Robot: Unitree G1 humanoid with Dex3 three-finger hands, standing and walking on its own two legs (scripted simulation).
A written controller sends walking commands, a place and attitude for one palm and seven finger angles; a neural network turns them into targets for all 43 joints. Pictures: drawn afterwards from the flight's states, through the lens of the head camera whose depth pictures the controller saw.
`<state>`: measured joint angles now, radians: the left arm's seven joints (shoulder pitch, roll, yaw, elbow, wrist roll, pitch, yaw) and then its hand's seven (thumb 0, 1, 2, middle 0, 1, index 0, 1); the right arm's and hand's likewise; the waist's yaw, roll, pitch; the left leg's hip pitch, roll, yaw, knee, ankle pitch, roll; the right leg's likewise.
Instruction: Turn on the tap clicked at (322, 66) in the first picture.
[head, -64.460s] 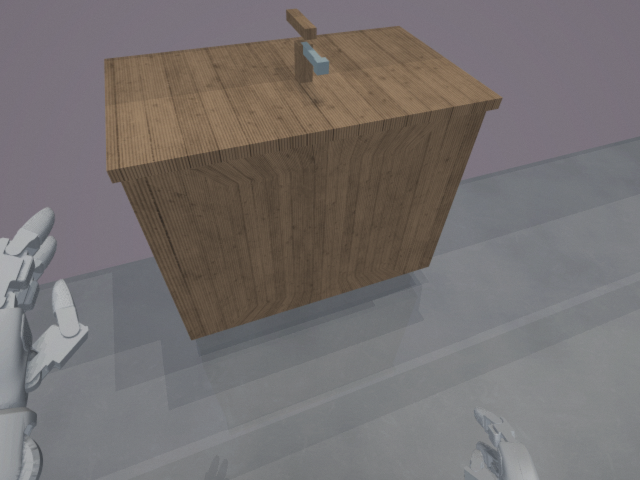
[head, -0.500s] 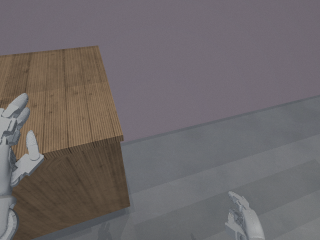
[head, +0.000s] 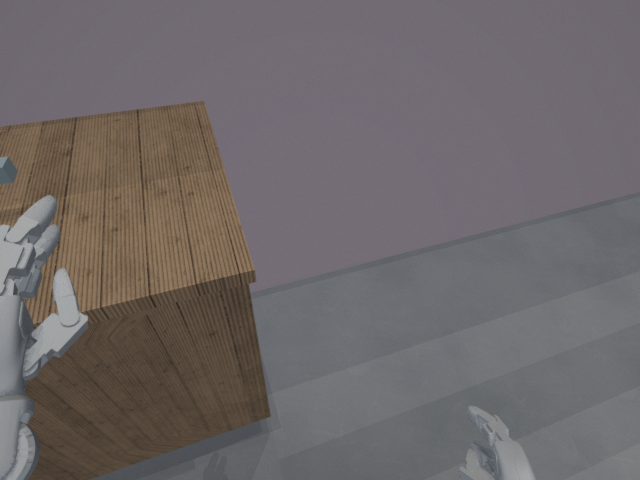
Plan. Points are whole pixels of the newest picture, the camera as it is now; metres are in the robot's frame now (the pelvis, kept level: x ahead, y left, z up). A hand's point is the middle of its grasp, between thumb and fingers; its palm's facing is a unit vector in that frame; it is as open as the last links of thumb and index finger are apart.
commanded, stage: look again from close up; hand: left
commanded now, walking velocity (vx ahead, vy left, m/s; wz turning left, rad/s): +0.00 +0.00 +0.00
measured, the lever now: (1, 170) +0.48 +0.52 +0.11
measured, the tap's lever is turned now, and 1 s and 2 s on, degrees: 84 84 84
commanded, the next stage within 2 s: shuffle to correct the standing spot in 0.24 s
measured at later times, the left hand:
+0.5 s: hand (91, 322) +0.22 +0.24 +0.16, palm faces +0.41 -0.85 -0.34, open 7.4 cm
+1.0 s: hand (157, 259) +0.29 +0.20 +0.16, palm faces +0.44 -0.84 -0.31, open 7.4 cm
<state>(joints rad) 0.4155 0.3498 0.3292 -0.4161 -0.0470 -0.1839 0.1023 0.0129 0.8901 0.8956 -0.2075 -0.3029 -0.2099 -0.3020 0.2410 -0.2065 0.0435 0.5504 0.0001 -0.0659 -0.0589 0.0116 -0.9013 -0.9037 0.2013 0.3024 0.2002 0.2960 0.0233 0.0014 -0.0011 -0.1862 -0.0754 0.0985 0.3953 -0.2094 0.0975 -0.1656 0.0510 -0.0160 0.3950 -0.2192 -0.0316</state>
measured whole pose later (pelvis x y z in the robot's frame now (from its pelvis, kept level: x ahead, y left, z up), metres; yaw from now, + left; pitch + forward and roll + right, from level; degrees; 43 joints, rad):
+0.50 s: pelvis +0.00 -0.01 +0.00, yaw +0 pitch +0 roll +0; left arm 0.42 0.35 0.32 -0.40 -0.05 -0.18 0.11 0.01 0.89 0.90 -0.21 -0.30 -0.21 -0.30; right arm 0.24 -0.20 0.04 0.56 -0.01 -0.06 -0.06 0.01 -0.90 -0.90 0.20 0.30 0.20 0.30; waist 0.03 -0.02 -0.02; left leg -0.19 -0.08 0.09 0.40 -0.21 0.09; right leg -0.18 0.05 -0.02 0.42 -0.24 -0.04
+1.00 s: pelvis +0.07 -0.05 -0.02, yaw +0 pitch -2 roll +1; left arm 0.39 0.37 0.37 -0.54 -0.06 -0.22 0.14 0.01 0.89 0.90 -0.21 -0.30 -0.21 -0.30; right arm 0.21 -0.20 0.01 0.57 0.00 -0.05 -0.05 0.01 -0.90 -0.90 0.20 0.30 0.20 0.30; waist 0.03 -0.08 0.07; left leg -0.34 0.03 0.12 0.65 -0.26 0.03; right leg -0.19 0.07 -0.03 0.75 -0.45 -0.05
